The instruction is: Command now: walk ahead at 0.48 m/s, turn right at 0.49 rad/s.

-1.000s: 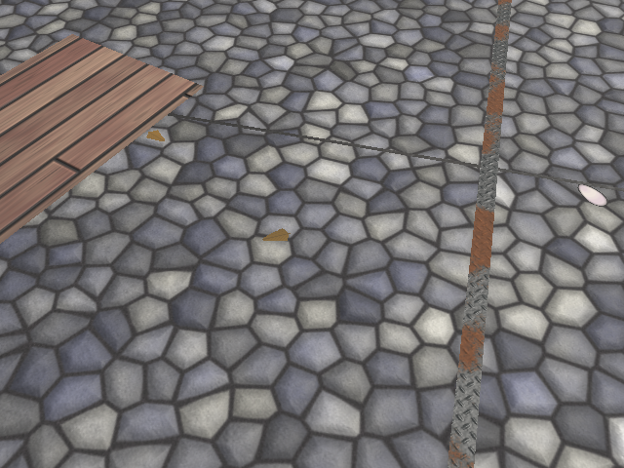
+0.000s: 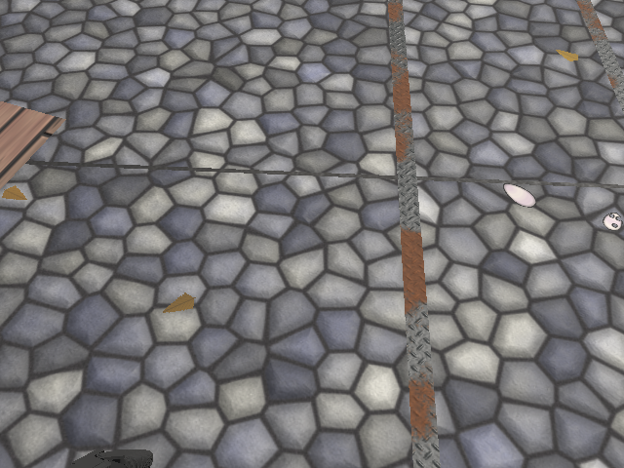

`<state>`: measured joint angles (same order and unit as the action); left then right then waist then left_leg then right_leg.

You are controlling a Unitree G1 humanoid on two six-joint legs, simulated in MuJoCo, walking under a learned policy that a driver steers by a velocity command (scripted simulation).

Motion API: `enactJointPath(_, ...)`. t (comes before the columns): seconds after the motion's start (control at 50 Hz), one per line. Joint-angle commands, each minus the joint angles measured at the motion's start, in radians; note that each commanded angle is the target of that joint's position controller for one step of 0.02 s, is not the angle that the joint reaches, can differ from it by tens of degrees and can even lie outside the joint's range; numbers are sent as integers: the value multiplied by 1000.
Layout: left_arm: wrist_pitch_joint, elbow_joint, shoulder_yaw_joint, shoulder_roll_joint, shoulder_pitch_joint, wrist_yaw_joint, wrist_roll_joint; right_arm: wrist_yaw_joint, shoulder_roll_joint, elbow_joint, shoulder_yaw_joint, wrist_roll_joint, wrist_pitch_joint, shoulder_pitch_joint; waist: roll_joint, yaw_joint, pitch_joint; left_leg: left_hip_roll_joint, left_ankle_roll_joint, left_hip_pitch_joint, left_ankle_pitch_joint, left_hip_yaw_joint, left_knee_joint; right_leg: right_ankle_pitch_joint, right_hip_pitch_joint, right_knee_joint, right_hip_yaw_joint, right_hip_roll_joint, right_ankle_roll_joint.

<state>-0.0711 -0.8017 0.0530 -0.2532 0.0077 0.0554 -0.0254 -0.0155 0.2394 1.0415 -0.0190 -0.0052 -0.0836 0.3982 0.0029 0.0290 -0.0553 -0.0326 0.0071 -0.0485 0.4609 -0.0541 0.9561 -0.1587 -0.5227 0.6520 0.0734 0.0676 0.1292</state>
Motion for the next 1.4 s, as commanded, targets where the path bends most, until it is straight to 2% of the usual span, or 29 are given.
enactJointPath(0.02, -7, -23, 50, -164, 295, -19, 14, 23, 156, -168, -25, 53, -96, -96, 109, -138, 221, 4, -59, -738, -47, 177, 508, -211, 770, -406, -746, -357, 229)
enactJointPath(0.04, -21, -4, 41, -141, 212, -11, 16, 13, 152, -173, -28, 44, -100, -120, -30, -80, 130, -42, -60, -688, -119, 169, 414, -68, 583, -424, -619, -311, 200)
enactJointPath(0.06, -28, 16, 33, -116, 152, -9, 21, 1, 163, -169, -42, 26, -89, -114, -53, -37, 104, -75, -53, -612, -151, 167, 327, 25, 460, -433, -522, -267, 178)
enactJointPath(0.08, -28, 30, 29, -111, 124, -10, 27, -2, 156, -175, -46, 17, -72, -90, -29, -4, 86, -93, -43, -551, -160, 172, 289, 74, 370, -451, -475, -239, 175)
enactJointPath(0.1, -27, 33, 29, -113, 123, -13, 21, -4, 143, -187, -48, 9, -57, -84, -13, 11, 74, -102, -28, -529, -160, 166, 237, 95, 318, -465, -448, -225, 176)
enactJointPath(0.18, -24, 25, 42, -165, 209, -47, 15, -15, 120, -267, -48, -20, -32, -236, 20, -18, 20, -82, 41, -553, -336, 113, -32, 148, 196, -490, -349, -173, 165)
enactJointPath(0.26, -8, 16, 49, -178, 295, -63, 3, -4, 84, -325, -33, -7, -42, -400, 53, -89, 27, -6, 48, -465, -576, 94, -357, 91, 195, -445, -318, -124, 96)
enactJointPath(0.32, 0, -3, 45, -160, 347, -67, -3, 13, 106, -354, -34, 8, -50, -447, 72, -111, 46, 4, 39, -457, -594, 114, -437, 64, 301, -386, -372, -165, 86)
enactJointPath(0.38, 15, -14, 42, -151, 377, -78, 10, 29, 142, -368, -44, -5, -68, -445, 92, -99, 57, 20, -4, -448, -491, 110, -500, 227, 443, -255, -426, -205, 63)
enactJointPath(0.42, 24, -2, 34, -133, 355, -82, 17, 28, 170, -339, -57, -25, -83, -310, 106, -26, 138, 27, -65, -254, -582, 79, -574, 469, 471, -80, -395, -144, 10)
enactJointPath(0.44, 20, 28, 19, -104, 335, -81, 30, 24, 226, -326, -68, -47, -88, -174, 50, 33, 281, -115, -136, 15, -887, 188, -485, 359, 352, 140, -352, -93, -33)
enactJointPath(0.46, 11, 3, -1, -44, 522, -74, 16, 24, 279, -299, -86, -45, -68, -69, -218, 7, 453, -369, -338, 411, -1101, 506, -431, -230, 26, 503, -255, 59, -118)
enactJointPath(0.48, 8, -7, 7, -118, 555, -70, 7, 32, 216, -286, -76, -5, -50, -29, -243, 20, 514, -434, -366, 440, -942, 677, -483, -521, -89, 650, -288, 43, -133)
enactJointPath(0.5, 17, 5, 27, -186, 450, -74, -4, 32, 167, -306, -61, 4, -38, -87, -132, 41, 371, -381, -313, 312, -833, 575, -514, -463, -140, 711, -301, 2, -146)
enactJointPath(0.52, 30, 28, 28, -180, 357, -80, 0, 31, 136, -320, -46, -4, -28, -167, -52, 26, 268, -324, -271, 173, -828, 461, -538, -404, -140, 680, -259, -32, -158)
enactJointPath(0.54, 41, 41, 27, -160, 315, -84, 14, 34, 107, -316, -32, -10, -24, -223, -29, -1, 181, -281, -259, 32, -865, 381, -569, -367, -116, 601, -238, -66, -166)
enactJointPath(0.58, 66, 35, 18, -95, 350, -87, 19, 41, 89, -298, -24, -22, -20, -277, -96, -65, 139, -193, -224, -152, -875, 258, -624, -314, 45, 410, -186, -111, -174)
enactJointPath(0.62, 73, 29, 5, -51, 366, -90, 22, 40, 114, -285, -32, -25, -14, -302, -139, -78, 154, -162, -234, -223, -968, 179, -641, -274, 160, 237, -133, -100, -192)
enactJointPath(0.68, 79, 29, 3, -63, 335, -93, 25, 30, 146, -258, -42, -10, 2, -281, -136, -64, 220, -177, -239, -197, -884, 169, -642, -117, 265, 66, -119, -99, -191)
enactJointPath(0.72, 89, 28, 9, -76, 309, -91, 27, 27, 144, -248, -38, -1, 14, -291, -125, -67, 202, -170, -219, -233, -643, 170, -647, -30, 332, -41, -106, -94, -172)
enactJointPath(0.76, 95, 37, 13, -84, 272, -91, 43, 28, 118, -232, -27, 5, 22, -273, -108, -70, 146, -123, -156, -299, -311, 168, -648, 44, 402, -176, -106, -92, -136)
enactJointPath(0.78, 95, 54, 15, -106, 252, -95, 54, 29, 90, -219, -16, -3, 21, -243, -75, -61, 122, -95, -105, -339, -170, 166, -635, 97, 435, -213, -169, -145, -110)
enactJointPath(0.8, 96, 71, 23, -158, 235, -102, 50, 31, 80, -216, -12, -19, 20, -204, 14, -23, 105, -34, -59, -375, -57, 124, -584, 154, 447, -219, -233, -218, -74)
enactJointPath(0.82, 96, 53, 28, -167, 206, -100, 38, 27, 60, -208, -11, -14, 24, -154, 137, 24, 98, 22, -31, -298, -83, 53, -569, -50, 329, -235, -236, -215, -41)
enactJointPath(0.84, 90, 58, 19, -111, 184, -92, 36, 19, 82, -202, -13, -17, 31, -190, 118, -5, 55, 25, -13, -245, -142, 39, -543, -171, 245, -260, -221, -174, -55)
enactJointPath(0.86, 82, 52, 11, -86, 182, -90, 43, 14, 93, -202, -18, -13, 36, -208, 106, -10, 33, 22, -14, -239, -178, 42, -536, -173, 222, -261, -208, -157, -76)
enactJointPath(0.94, 52, 29, 13, -91, 205, -87, 33, 2, 99, -177, -22, -11, 42, -184, 60, -16, 67, 3, -23, -213, -303, 57, -512, 65, 285, -189, -177, -135, -101)
enactJointPath(1.04, 52, 5, 14, -88, 202, -87, 29, 0, 98, -151, -25, -2, 48, -192, 26, -20, 95, -2, -18, -178, -392, 58, -484, 191, 319, -154, -166, -127, -93)
enactJointPath(1.4, 60, -140, 11, -66, 195, -92, 26, -24, 92, -50, -32, 2, 81, -186, 4, -18, 48, -4, -11, -145, -367, 58, -503, 127, 317, -192, -131, -98, -101)
